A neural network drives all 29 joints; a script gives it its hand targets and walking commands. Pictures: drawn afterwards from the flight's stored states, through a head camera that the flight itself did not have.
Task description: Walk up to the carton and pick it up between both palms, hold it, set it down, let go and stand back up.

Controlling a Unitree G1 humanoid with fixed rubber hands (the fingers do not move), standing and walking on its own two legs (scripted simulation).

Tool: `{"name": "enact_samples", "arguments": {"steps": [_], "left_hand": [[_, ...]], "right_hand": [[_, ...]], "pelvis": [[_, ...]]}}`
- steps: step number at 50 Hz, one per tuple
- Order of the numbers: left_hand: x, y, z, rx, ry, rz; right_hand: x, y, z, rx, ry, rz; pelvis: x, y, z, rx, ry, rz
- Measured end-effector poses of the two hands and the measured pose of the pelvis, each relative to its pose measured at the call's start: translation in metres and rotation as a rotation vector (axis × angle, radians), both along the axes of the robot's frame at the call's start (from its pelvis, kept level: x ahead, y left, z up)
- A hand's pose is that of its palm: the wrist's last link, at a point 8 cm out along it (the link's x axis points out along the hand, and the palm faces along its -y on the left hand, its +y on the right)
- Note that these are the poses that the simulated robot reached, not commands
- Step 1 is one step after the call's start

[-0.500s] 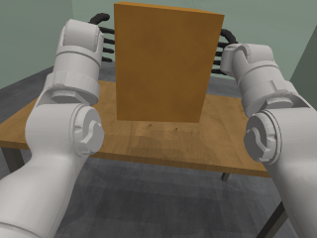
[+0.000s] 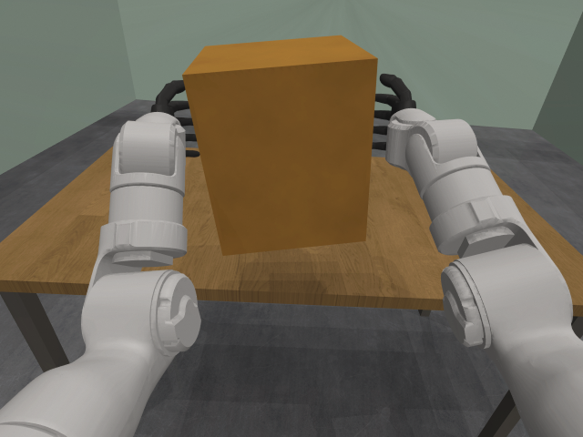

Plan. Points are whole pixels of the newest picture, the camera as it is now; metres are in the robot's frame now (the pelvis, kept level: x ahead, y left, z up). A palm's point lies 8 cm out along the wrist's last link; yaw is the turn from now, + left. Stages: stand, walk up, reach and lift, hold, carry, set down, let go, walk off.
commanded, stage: hold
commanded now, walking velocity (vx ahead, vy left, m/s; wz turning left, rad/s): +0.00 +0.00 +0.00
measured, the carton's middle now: (283, 141) +0.45 +0.01 +0.28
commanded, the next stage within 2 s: set down in 0.46 s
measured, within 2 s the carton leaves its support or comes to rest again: neither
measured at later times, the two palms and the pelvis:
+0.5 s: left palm (150, 81) +0.34 +0.15 +0.39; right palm (424, 101) +0.34 -0.14 +0.37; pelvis -0.02 +0.00 +0.00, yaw +0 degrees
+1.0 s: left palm (162, 122) +0.39 +0.17 +0.32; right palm (386, 154) +0.38 -0.13 +0.29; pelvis +0.01 +0.00 +0.00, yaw +1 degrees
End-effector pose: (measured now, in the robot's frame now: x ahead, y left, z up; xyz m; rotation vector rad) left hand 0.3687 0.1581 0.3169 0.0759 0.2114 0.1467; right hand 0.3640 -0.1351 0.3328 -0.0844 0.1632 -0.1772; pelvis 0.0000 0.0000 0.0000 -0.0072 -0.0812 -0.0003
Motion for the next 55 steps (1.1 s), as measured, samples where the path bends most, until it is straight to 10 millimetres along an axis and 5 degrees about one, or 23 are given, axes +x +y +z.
{"name": "enact_samples", "arguments": {"steps": [7,20,26,36,41,50,55], "left_hand": [[-0.014,0.0,0.002,0.001,0.0,0.006],[-0.035,-0.007,0.06,0.022,-0.031,-0.047],[-0.029,-0.002,0.069,0.035,-0.029,-0.055],[-0.013,0.008,0.101,-0.033,-0.222,-0.067],[0.003,0.013,0.08,-0.035,-0.203,-0.089],[0.023,0.007,0.007,0.002,-0.095,-0.066],[0.023,-0.003,-0.005,0.023,-0.113,-0.033]], "right_hand": [[-0.013,0.002,0.005,-0.004,-0.002,-0.017],[-0.035,-0.009,0.04,0.071,-0.012,-0.035],[-0.026,-0.006,0.043,0.064,-0.002,-0.011],[-0.014,0.002,0.076,0.08,-0.17,-0.004],[0.0,0.005,0.052,0.048,-0.132,0.011],[0.019,0.005,-0.043,0.032,-0.005,-0.013],[0.019,0.0,-0.069,0.062,-0.004,-0.025]], "pelvis": [[-0.014,-0.002,-0.001,-0.003,0.009,0.009],[-0.025,0.0,-0.003,-0.011,0.022,0.004],[-0.017,0.003,-0.002,-0.006,0.025,-0.003],[-0.003,-0.004,0.0,0.003,-0.033,0.0],[0.006,-0.007,0.001,0.008,-0.059,-0.002],[0.008,-0.005,0.0,0.0,-0.067,0.016],[0.001,0.0,-0.001,-0.007,-0.044,0.016]]}}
